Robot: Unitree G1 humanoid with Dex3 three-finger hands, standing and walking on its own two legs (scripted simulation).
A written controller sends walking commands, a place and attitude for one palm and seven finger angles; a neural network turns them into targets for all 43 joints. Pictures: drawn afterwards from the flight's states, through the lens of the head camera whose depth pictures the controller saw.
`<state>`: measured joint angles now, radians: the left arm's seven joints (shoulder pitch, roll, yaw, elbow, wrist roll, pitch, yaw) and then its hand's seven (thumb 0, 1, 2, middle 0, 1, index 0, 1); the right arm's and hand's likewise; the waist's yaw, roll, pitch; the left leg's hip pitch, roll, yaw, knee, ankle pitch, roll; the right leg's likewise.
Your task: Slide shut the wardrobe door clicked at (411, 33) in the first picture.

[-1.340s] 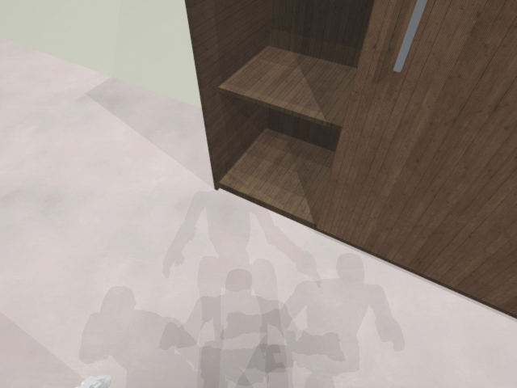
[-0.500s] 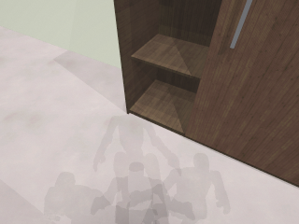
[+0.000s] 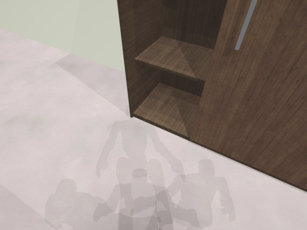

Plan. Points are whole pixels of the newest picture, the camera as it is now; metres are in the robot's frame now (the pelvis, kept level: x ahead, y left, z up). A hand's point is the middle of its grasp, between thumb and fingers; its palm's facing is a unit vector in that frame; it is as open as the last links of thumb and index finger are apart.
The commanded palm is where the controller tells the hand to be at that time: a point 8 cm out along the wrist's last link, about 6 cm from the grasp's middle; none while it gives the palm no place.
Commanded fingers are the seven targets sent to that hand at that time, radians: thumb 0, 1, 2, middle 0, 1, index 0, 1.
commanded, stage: look at it before walking up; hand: right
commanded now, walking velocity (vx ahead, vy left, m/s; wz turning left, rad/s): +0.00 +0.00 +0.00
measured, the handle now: (252, 5) +0.84 -0.33 +0.25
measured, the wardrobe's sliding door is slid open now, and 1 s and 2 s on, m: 0.55 0.55 0.55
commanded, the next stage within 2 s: turn to face it in 0.20 s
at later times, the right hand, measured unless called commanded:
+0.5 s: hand out of the picture +0.06 -0.23 -0.17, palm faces +0.04 +0.95 -0.31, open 7.4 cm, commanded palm none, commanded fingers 0.00 -0.90 -0.90 0.20 0.30 0.20 0.30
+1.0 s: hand out of the picture -0.02 -0.24 -0.18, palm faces +0.30 +0.92 -0.23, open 7.4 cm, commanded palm none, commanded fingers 0.00 -0.90 -0.90 0.20 0.30 0.20 0.30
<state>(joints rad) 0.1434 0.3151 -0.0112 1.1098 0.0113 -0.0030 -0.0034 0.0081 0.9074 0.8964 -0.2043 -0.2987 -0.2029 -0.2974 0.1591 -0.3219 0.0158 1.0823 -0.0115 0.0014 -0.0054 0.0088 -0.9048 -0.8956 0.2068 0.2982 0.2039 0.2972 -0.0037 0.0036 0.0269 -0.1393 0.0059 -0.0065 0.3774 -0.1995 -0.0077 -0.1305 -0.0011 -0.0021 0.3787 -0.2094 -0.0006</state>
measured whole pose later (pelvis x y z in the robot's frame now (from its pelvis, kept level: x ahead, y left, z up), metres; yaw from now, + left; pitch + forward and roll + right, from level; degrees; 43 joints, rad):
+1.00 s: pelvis -0.02 -0.03 +0.00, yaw -17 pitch +0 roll +1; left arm 0.26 0.17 0.03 0.98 0.02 0.03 0.01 0.01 0.91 0.90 -0.21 -0.30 -0.20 -0.30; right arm 0.20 -0.23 -0.05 0.97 -0.01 0.06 -0.03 0.01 -0.91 -0.90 0.20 0.30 0.20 0.30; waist 0.03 0.01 0.05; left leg -0.40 0.04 0.01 0.91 -0.42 -0.07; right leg -0.26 0.06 0.04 0.44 -0.17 -0.07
